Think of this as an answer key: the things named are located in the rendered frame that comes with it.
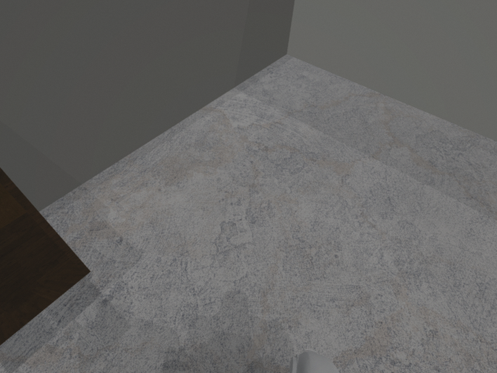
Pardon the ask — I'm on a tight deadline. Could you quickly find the cabinet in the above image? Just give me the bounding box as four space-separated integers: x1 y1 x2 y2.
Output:
0 168 91 345

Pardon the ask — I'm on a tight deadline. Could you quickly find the drawer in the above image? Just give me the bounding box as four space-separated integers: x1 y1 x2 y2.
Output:
0 184 26 228

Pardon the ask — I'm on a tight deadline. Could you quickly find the right robot thigh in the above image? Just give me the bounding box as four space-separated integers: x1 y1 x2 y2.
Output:
290 352 339 373

